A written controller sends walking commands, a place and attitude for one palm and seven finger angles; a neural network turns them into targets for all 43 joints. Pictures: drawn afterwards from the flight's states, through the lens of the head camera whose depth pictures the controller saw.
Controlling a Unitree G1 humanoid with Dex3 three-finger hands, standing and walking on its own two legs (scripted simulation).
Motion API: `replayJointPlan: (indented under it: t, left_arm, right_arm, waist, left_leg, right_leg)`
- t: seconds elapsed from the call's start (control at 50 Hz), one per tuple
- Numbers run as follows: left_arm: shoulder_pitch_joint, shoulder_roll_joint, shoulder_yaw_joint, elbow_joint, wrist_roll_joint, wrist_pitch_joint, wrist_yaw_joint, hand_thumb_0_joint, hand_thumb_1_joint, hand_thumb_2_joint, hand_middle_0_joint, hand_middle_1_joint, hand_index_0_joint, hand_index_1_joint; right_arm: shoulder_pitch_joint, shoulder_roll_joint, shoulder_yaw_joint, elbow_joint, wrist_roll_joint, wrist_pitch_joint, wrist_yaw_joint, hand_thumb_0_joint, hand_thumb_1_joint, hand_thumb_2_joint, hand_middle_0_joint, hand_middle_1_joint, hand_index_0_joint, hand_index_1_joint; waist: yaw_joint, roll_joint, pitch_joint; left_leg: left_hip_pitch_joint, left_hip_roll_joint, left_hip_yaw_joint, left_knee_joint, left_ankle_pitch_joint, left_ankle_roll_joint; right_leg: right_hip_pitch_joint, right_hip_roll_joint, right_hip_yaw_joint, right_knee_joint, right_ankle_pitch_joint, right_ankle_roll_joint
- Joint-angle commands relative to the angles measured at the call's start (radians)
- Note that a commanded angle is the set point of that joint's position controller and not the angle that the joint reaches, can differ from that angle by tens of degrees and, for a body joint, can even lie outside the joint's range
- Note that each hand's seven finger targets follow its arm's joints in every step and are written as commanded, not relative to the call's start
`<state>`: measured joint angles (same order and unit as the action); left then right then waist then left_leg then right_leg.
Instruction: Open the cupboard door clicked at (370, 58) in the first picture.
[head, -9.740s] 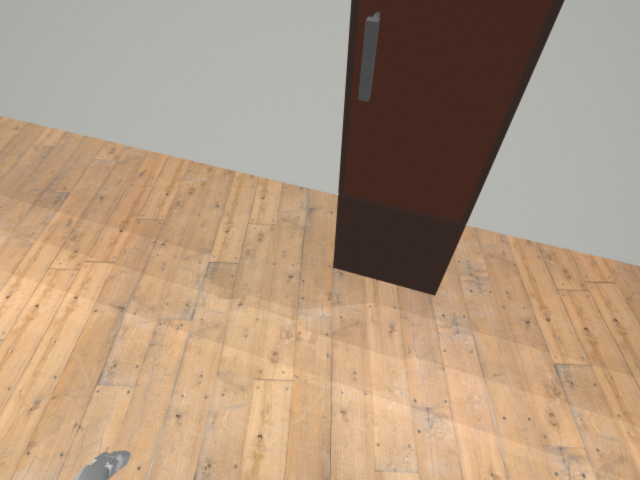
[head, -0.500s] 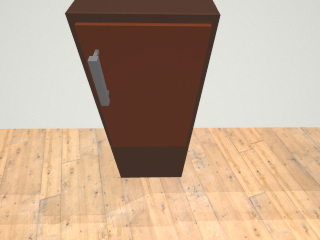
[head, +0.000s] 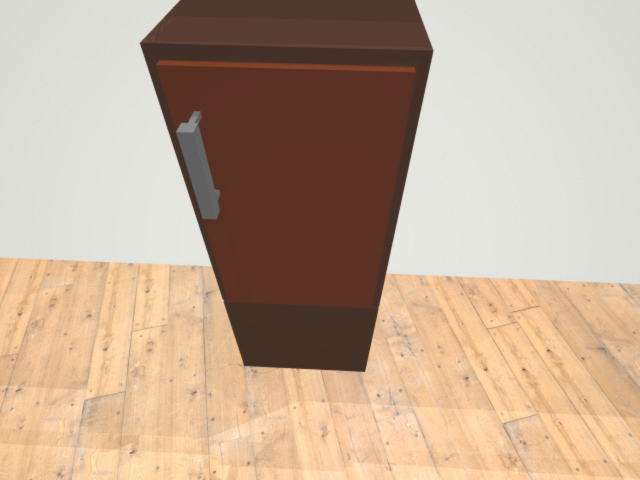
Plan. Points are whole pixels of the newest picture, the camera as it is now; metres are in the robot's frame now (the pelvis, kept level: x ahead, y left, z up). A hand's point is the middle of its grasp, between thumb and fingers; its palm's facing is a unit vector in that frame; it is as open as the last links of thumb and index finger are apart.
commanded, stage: look again from close up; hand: left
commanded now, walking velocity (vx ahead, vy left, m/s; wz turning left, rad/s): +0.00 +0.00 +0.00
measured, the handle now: (203, 167) +0.55 +0.23 +0.09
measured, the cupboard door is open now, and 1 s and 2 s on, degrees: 0 0 0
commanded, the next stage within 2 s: raise the hand with hooked fingers in 0.60 s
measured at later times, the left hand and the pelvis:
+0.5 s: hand out of the picture +0.00 +0.24 -0.18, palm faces +0.01 -0.98 -0.22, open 7.4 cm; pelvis -0.01 +0.05 +0.00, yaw -1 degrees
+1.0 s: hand (149, 391) +0.21 +0.22 +0.01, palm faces +0.07 -1.00 -0.05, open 8.0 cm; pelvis -0.02 +0.03 -0.03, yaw -1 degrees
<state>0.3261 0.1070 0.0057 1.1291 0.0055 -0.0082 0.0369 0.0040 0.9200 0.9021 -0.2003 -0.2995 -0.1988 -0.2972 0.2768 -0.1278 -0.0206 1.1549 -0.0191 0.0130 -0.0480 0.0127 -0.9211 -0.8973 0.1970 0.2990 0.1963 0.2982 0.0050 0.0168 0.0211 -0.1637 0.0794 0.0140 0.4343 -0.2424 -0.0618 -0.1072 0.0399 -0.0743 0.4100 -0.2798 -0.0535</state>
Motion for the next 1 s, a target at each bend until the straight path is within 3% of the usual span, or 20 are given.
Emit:
replayJointPlan:
  t: [0.0,0.06,0.08,0.1,0.12,0.16,0.2,0.28,0.5,0.66,0.68,0.7,0.72,0.74,0.76,0.78,0.82,0.9,0.92,0.98]
  left_arm:
    - [0.066,0.106,0.021,-0.026,0.003,-0.011,0.005,0.000,0.900,0.900,-0.200,-0.300,-0.200,-0.300]
    - [0.078,0.099,0.020,-0.020,0.005,-0.011,0.004,0.000,0.900,0.900,-0.200,-0.300,-0.200,-0.300]
    - [0.172,0.147,0.026,0.013,0.021,-0.051,0.046,0.000,0.900,0.900,-0.200,-0.300,-0.200,-0.300]
    - [0.162,0.177,0.029,-0.029,0.023,-0.061,0.041,0.000,0.900,0.900,-0.200,-0.300,-0.200,-0.300]
    - [0.123,0.156,0.024,-0.045,0.022,-0.060,0.033,0.000,0.900,0.900,-0.200,-0.300,-0.200,-0.300]
    - [0.077,0.157,0.022,-0.066,0.024,-0.056,0.025,0.000,0.900,0.900,-0.200,-0.300,-0.200,-0.300]
    - [0.061,0.124,0.013,-0.070,0.014,-0.046,0.022,0.000,0.900,0.900,-0.200,-0.300,-0.200,-0.300]
    - [0.065,0.097,0.006,-0.068,0.014,-0.015,0.011,0.000,0.900,0.900,-0.200,-0.300,-0.200,-0.300]
    - [0.041,0.130,0.000,-0.074,0.015,-0.002,-0.004,0.000,0.900,0.900,-0.200,-0.300,-0.200,-0.300]
    - [0.025,0.145,0.000,-0.067,0.010,-0.009,-0.003,0.000,0.900,0.900,-0.200,-0.300,-0.200,-0.300]
    - [0.075,0.163,-0.007,-0.043,0.018,-0.019,0.037,0.000,0.900,0.900,-0.200,-0.300,-0.200,-0.300]
    - [-0.672,0.471,0.216,-1.587,-0.161,-0.234,0.045,0.000,0.877,0.890,-0.202,-0.315,-0.202,-0.315]
    - [-0.210,0.390,0.171,-1.355,-0.085,-0.181,0.071,0.000,0.853,0.880,-0.203,-0.330,-0.203,-0.330]
    - [-0.186,0.330,0.148,-1.273,-0.104,-0.135,0.124,0.000,0.830,0.870,-0.205,-0.345,-0.205,-0.345]
    - [0.146,0.022,-0.015,-1.029,-0.131,-0.039,0.108,0.000,0.807,0.860,-0.207,-0.360,-0.207,-0.360]
    - [-0.031,0.083,0.028,-1.231,-0.175,-0.074,0.089,0.000,0.783,0.850,-0.208,-0.375,-0.208,-0.375]
    - [0.010,0.170,0.135,-1.184,-0.153,-0.168,0.047,0.000,0.737,0.830,-0.212,-0.405,-0.212,-0.405]
    - [0.407,0.069,0.191,-0.913,-0.218,-0.385,-0.157,0.000,0.643,0.790,-0.218,-0.465,-0.218,-0.465]
    - [0.435,0.089,0.226,-0.912,-0.244,-0.447,-0.228,0.000,0.620,0.780,-0.220,-0.480,-0.220,-0.480]
    - [0.372,0.207,0.309,-0.955,-0.293,-0.547,-0.422,0.000,0.550,0.750,-0.225,-0.525,-0.225,-0.525]
  right_arm:
    - [0.074,-0.063,-0.002,-0.019,0.007,-0.009,-0.001,0.000,-0.900,-0.900,0.200,0.300,0.200,0.300]
    - [0.066,-0.064,0.000,-0.022,0.008,-0.013,-0.002,0.000,-0.900,-0.900,0.200,0.300,0.200,0.300]
    - [-0.072,-0.092,0.001,-0.105,0.015,-0.039,0.013,0.000,-0.900,-0.900,0.200,0.300,0.200,0.300]
    - [-0.004,-0.045,0.000,-0.148,0.014,-0.025,0.016,0.000,-0.900,-0.900,0.200,0.300,0.200,0.300]
    - [0.008,-0.049,-0.005,-0.145,0.014,-0.025,0.016,0.000,-0.900,-0.900,0.200,0.300,0.200,0.300]
    - [0.048,-0.033,0.002,-0.141,0.015,-0.027,0.025,0.000,-0.900,-0.900,0.200,0.300,0.200,0.300]
    - [0.084,-0.062,0.004,-0.133,0.012,-0.040,0.023,0.000,-0.900,-0.900,0.200,0.300,0.200,0.300]
    - [0.062,-0.111,0.007,-0.136,0.002,-0.049,0.013,0.000,-0.900,-0.900,0.200,0.300,0.200,0.300]
    - [0.059,-0.144,0.012,-0.136,0.002,-0.050,0.018,0.000,-0.900,-0.900,0.200,0.300,0.200,0.300]
    - [0.074,-0.135,0.018,-0.102,0.005,-0.059,0.016,0.000,-0.900,-0.900,0.200,0.300,0.200,0.300]
    - [-0.018,-0.175,0.013,-0.168,0.020,-0.053,0.026,0.000,-0.900,-0.900,0.200,0.300,0.200,0.300]
    - [0.024,-0.325,-0.029,-0.489,0.057,-0.203,-0.015,0.000,-0.900,-0.900,0.200,0.300,0.200,0.300]
    - [-0.064,-0.230,0.017,-0.435,0.054,-0.300,-0.048,0.000,-0.900,-0.900,0.200,0.300,0.200,0.300]
    - [-0.063,-0.218,0.002,-0.358,0.061,-0.334,-0.051,0.000,-0.900,-0.900,0.200,0.300,0.200,0.300]
    - [-0.037,-0.173,-0.003,-0.339,0.065,-0.327,-0.038,0.000,-0.900,-0.900,0.200,0.300,0.200,0.300]
    - [-0.056,-0.217,-0.018,-0.417,0.069,-0.332,-0.033,0.000,-0.900,-0.900,0.200,0.300,0.200,0.300]
    - [-0.070,-0.239,-0.042,-0.465,0.042,-0.346,-0.029,0.000,-0.900,-0.900,0.200,0.300,0.200,0.300]
    - [-0.133,-0.224,-0.080,-0.580,0.023,-0.316,0.020,0.000,-0.900,-0.900,0.200,0.300,0.200,0.300]
    - [-0.147,-0.228,-0.091,-0.607,0.027,-0.308,0.032,0.000,-0.900,-0.900,0.200,0.300,0.200,0.300]
    - [-0.179,-0.250,-0.100,-0.711,0.041,-0.304,0.055,0.000,-0.900,-0.900,0.200,0.300,0.200,0.300]
  waist:
    - [-0.013,-0.029,0.067]
    - [-0.009,-0.005,0.072]
    - [0.052,-0.112,0.097]
    - [-0.010,-0.117,0.022]
    - [-0.018,-0.019,-0.007]
    - [-0.031,-0.032,-0.069]
    - [-0.039,-0.042,-0.072]
    - [-0.001,0.124,0.051]
    - [0.011,-0.007,0.088]
    - [0.007,-0.009,0.016]
    - [0.032,-0.099,0.060]
    - [-0.117,0.066,-0.459]
    - [-0.004,0.231,-0.435]
    - [-0.028,0.213,-0.365]
    - [-0.040,0.110,-0.194]
    - [-0.042,0.094,-0.083]
    - [-0.047,0.018,-0.059]
    - [0.059,-0.285,-0.063]
    - [0.070,-0.290,-0.091]
    - [0.079,-0.091,-0.190]
  left_leg:
    - [0.008,0.026,0.006,-0.037,0.147,0.046]
    - [0.013,0.030,0.001,-0.048,0.160,0.050]
    - [-0.142,0.002,0.051,0.237,0.057,0.027]
    - [-0.174,-0.027,-0.022,0.285,-0.125,0.062]
    - [-0.162,-0.020,-0.013,0.281,-0.132,0.070]
    - [-0.091,-0.035,0.022,0.157,-0.091,0.062]
    - [-0.010,-0.014,-0.013,0.035,0.055,0.072]
    - [-0.102,0.060,-0.104,-0.041,0.158,0.125]
    - [-0.148,0.039,-0.131,-0.156,-0.088,0.130]
    - [-0.067,0.027,-0.087,-0.099,0.115,0.126]
    - [-0.118,0.044,-0.056,0.079,0.245,0.092]
    - [0.183,-0.065,-0.047,0.003,0.337,0.077]
    - [0.243,-0.020,-0.028,-0.012,0.470,0.065]
    - [0.141,-0.025,-0.039,-0.023,0.372,0.025]
    - [0.051,-0.018,-0.059,-0.044,0.294,0.034]
    - [-0.037,-0.029,-0.078,-0.019,0.212,0.039]
    - [-0.137,-0.064,-0.063,0.078,0.116,0.050]
    - [-0.370,-0.082,-0.022,0.250,0.128,0.041]
    - [-0.409,-0.090,-0.008,0.293,0.127,0.038]
    - [-0.447,-0.114,0.024,0.393,0.140,0.044]
  right_leg:
    - [-0.069,-0.154,0.115,-0.106,0.296,0.024]
    - [-0.071,-0.150,0.111,-0.107,0.282,0.024]
    - [-0.061,-0.239,0.233,-0.078,0.934,0.112]
    - [0.010,-0.285,0.230,-0.032,1.012,0.084]
    - [0.013,-0.271,0.194,-0.020,0.915,0.015]
    - [0.005,-0.228,0.140,-0.006,0.628,-0.047]
    - [-0.060,-0.168,0.123,0.036,0.355,-0.021]
    - [-0.113,-0.097,0.073,0.050,0.025,0.016]
    - [-0.109,-0.115,0.080,0.031,0.006,0.027]
    - [-0.083,-0.132,0.095,0.025,0.092,0.028]
    - [-0.119,-0.167,0.131,-0.015,0.261,0.040]
    - [-0.076,-0.051,0.028,0.081,0.322,0.023]
    - [-0.123,-0.040,0.023,0.151,0.142,0.008]
    - [-0.175,-0.041,-0.003,0.174,0.043,0.019]
    - [-0.252,-0.048,-0.022,0.169,0.001,0.032]
    - [-0.248,-0.055,-0.025,0.158,0.025,0.034]
    - [-0.301,-0.047,-0.036,0.125,0.043,0.029]
    - [-0.418,-0.019,-0.066,0.302,0.068,0.023]
    - [-0.420,-0.021,-0.056,0.343,0.109,0.021]
    - [-0.407,-0.045,0.001,0.424,0.207,0.013]
